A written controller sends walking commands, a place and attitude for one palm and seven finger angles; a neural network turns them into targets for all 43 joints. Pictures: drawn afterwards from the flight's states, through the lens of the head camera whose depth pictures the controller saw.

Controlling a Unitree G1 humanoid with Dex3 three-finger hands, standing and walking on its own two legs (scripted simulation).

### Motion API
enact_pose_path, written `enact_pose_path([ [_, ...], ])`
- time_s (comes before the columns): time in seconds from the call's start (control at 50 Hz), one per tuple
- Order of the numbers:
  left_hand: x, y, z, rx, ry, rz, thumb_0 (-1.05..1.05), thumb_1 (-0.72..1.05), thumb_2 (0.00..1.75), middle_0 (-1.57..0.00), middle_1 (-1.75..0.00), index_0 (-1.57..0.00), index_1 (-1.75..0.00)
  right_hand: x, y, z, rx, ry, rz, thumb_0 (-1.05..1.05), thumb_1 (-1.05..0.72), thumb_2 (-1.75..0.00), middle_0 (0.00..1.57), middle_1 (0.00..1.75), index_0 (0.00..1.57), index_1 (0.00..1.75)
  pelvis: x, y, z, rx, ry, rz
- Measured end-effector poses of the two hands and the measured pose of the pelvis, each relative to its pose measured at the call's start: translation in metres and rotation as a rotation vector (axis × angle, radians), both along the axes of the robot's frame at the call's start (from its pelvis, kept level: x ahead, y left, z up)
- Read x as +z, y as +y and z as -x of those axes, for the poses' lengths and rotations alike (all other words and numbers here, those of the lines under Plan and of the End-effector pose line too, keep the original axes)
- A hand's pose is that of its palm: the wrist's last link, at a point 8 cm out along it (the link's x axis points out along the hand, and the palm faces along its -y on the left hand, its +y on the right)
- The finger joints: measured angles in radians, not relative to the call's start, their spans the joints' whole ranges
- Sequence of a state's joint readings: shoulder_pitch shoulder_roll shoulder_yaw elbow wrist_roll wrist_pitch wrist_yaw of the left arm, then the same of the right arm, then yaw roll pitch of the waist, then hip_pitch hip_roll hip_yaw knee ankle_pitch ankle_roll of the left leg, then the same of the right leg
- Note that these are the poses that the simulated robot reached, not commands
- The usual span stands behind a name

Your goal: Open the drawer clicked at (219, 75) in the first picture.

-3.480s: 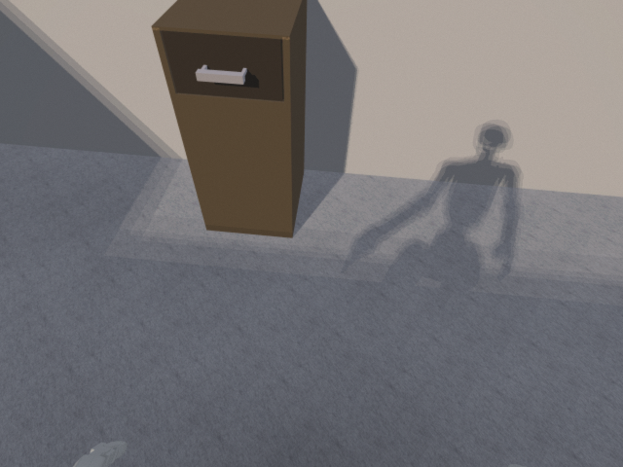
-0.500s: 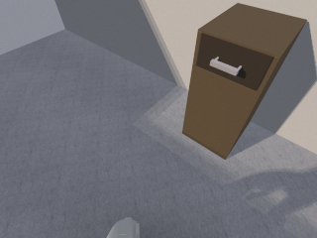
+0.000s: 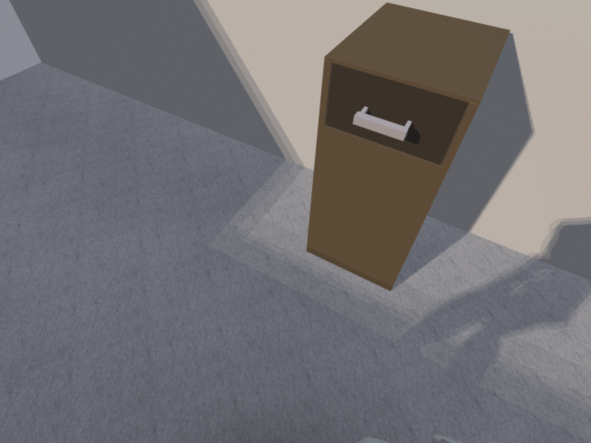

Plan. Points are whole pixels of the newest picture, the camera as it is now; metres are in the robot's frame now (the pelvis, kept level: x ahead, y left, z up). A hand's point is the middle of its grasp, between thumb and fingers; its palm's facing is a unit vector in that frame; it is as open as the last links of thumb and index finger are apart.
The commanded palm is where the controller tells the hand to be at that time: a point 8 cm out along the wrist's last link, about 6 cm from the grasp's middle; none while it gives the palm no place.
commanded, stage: turn to face it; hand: left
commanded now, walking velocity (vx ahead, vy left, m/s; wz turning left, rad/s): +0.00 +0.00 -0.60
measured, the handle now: (383, 121) +0.84 -0.14 -0.04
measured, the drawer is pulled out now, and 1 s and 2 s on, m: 0.00 0.00 0.00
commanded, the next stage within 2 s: take the last steps up to it in 0.68 s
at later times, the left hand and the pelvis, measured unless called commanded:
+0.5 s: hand out of the picture +0.11 +0.13 -0.15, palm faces -0.21 -0.95 -0.23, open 7.3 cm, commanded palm none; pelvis -0.02 -0.04 +0.00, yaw -15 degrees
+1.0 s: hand out of the picture +0.13 +0.17 -0.16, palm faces -0.40 -0.90 -0.18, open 7.3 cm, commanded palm none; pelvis +0.00 +0.02 +0.01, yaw -25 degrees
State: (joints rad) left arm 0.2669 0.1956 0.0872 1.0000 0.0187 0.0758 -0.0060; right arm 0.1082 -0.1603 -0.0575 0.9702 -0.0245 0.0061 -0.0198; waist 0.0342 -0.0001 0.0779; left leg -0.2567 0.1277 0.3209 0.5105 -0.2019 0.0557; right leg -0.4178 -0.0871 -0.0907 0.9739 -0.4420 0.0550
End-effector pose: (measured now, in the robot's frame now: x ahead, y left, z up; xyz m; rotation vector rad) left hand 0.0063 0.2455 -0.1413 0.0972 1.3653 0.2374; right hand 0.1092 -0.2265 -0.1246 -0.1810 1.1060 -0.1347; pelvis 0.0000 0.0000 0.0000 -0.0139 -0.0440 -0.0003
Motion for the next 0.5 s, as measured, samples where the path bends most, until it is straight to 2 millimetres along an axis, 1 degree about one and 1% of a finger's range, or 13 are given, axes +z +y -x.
enact_pose_path([
  [0.06,0.009,0.001,-0.031,-0.072,-0.062,-0.045,0.0,0.91,0.9,-0.2,-0.3,-0.2,-0.3,-0.009,-0.026,0.029,-0.075,0.031,0.004,-0.01,-0.91,-0.89,0.2,0.3,0.2,0.3,-0.003,-0.008,0.004,-0.043,0.0,-0.014],
  [0.1,0.014,-0.003,-0.051,-0.122,-0.103,-0.076,0.0,0.91,0.9,-0.2,-0.3,-0.2,-0.3,-0.018,-0.043,0.049,-0.122,0.053,0.002,-0.01,-0.91,-0.89,0.2,0.3,0.2,0.3,-0.007,-0.015,0.006,-0.071,0.0,-0.024],
  [0.14,0.016,-0.009,-0.068,-0.17,-0.15,-0.108,0.0,0.91,0.9,-0.2,-0.3,-0.2,-0.3,-0.031,-0.061,0.069,-0.162,0.074,-0.003,0.0,-0.91,-0.89,0.2,0.3,0.2,0.3,-0.015,-0.025,0.008,-0.097,0.004,-0.038],
  [0.18,0.02,-0.018,-0.079,-0.207,-0.185,-0.13,0.0,0.91,0.9,-0.2,-0.3,-0.2,-0.3,-0.037,-0.074,0.088,-0.189,0.111,-0.002,0.0,-0.91,-0.89,0.2,0.3,0.2,0.3,-0.017,-0.032,0.012,-0.115,0.003,-0.033],
  [0.22,0.027,-0.026,-0.084,-0.232,-0.201,-0.133,0.0,0.91,0.9,-0.2,-0.3,-0.2,-0.3,-0.035,-0.081,0.104,-0.214,0.145,-0.004,0.0,-0.91,-0.9,0.2,0.3,0.19,0.3,-0.013,-0.036,0.014,-0.135,0.003,-0.037],
  [0.28,0.034,-0.039,-0.089,-0.271,-0.189,-0.12,0.0,0.91,0.9,-0.2,-0.3,-0.2,-0.3,-0.025,-0.086,0.12,-0.252,0.157,-0.01,0.01,-0.91,-0.9,0.2,0.3,0.19,0.3,-0.003,-0.042,0.016,-0.175,0.013,-0.047],
  [0.36,0.035,-0.054,-0.098,-0.325,-0.176,-0.084,0.0,0.91,0.9,-0.2,-0.3,-0.2,-0.3,-0.015,-0.087,0.138,-0.294,0.158,-0.006,0.01,-0.91,-0.9,0.2,0.3,0.19,0.3,0.004,-0.046,0.016,-0.209,0.028,-0.05],
  [0.44,0.03,-0.065,-0.106,-0.359,-0.181,-0.044,0.0,0.91,0.9,-0.2,-0.3,-0.21,-0.3,-0.012,-0.082,0.15,-0.323,0.181,0.005,0.01,-0.91,-0.9,0.2,0.3,0.19,0.3,0.005,-0.043,0.016,-0.238,0.038,-0.04],
  [0.5,0.023,-0.067,-0.109,-0.373,-0.178,-0.015,0.0,0.91,0.9,-0.2,-0.3,-0.21,-0.3,-0.01,-0.074,0.153,-0.335,0.189,0.014,0.01,-0.91,-0.9,0.2,0.3,0.19,0.3,0.004,-0.036,0.016,-0.258,0.044,-0.03],
])
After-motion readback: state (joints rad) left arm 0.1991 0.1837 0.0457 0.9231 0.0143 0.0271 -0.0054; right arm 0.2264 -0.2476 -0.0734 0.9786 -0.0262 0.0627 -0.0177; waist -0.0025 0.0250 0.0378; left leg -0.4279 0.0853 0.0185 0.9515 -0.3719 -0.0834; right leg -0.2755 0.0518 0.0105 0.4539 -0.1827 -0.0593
